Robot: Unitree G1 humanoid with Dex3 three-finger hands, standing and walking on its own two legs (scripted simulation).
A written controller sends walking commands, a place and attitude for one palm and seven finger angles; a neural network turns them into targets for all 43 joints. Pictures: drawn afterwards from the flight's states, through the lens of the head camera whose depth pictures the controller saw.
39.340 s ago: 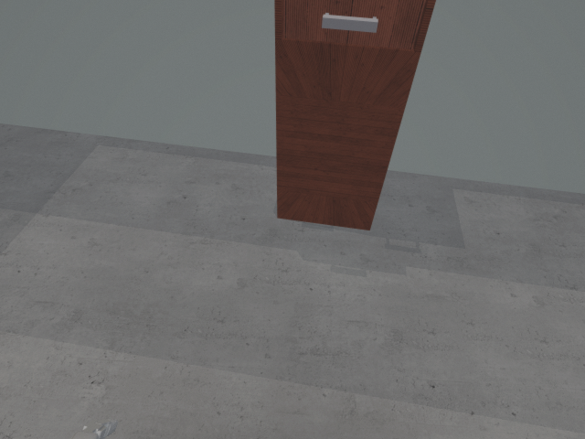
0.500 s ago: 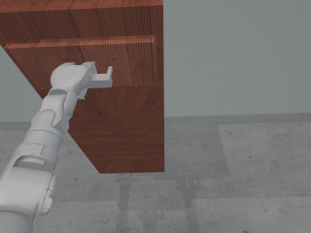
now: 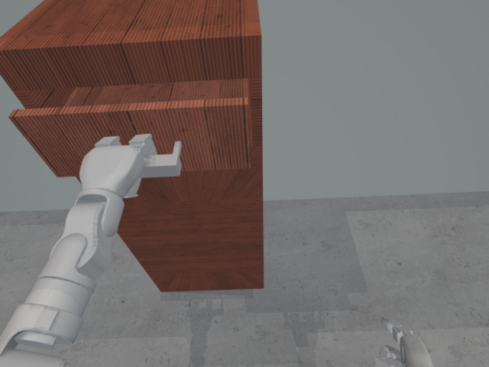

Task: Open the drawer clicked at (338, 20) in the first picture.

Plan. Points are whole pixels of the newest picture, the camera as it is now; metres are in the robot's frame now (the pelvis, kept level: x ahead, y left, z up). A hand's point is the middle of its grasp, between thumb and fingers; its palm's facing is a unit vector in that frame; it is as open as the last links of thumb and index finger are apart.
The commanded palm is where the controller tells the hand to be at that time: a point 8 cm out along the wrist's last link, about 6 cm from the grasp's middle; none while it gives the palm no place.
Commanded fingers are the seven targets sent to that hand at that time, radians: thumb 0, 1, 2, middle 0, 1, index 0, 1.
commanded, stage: pull the drawer open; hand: left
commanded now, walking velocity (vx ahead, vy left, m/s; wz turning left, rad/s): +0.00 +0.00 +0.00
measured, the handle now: (137, 157) +0.43 +0.21 +0.13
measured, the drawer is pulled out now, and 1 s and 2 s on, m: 0.07 0.12 0.18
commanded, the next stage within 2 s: none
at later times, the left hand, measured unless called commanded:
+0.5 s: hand (127, 187) +0.38 +0.22 +0.10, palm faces +0.01 -0.02 -1.00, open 5.7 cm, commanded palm +0.32 +0.22 +0.16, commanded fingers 0.00 0.90 0.90 -0.40 -1.35 -0.40 -1.35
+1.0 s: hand (119, 213) +0.33 +0.21 +0.10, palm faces +0.07 -0.04 -1.00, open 5.6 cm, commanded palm +0.31 +0.22 +0.16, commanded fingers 0.00 0.90 0.90 -0.40 -1.35 -0.40 -1.35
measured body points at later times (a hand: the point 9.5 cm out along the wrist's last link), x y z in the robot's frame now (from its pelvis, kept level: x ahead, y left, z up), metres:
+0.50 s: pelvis -0.02 -0.01 +0.00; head +0.01 -0.04 +0.45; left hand +0.37 +0.22 +0.16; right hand +0.10 -0.26 -0.14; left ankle -0.07 +0.10 -0.74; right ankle -0.02 -0.12 -0.74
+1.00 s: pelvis +0.00 +0.00 +0.00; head +0.02 -0.04 +0.45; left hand +0.32 +0.21 +0.15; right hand +0.23 -0.21 -0.10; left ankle -0.07 +0.10 -0.74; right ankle -0.02 -0.12 -0.74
